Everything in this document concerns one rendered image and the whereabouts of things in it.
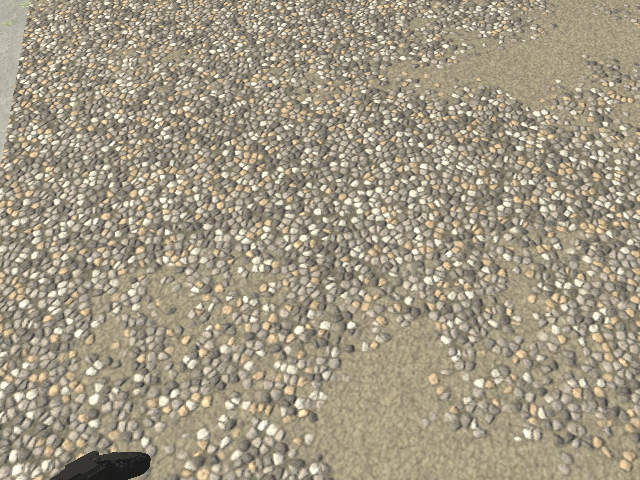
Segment robot left hand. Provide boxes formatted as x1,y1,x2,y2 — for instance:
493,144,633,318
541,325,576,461
50,451,151,480

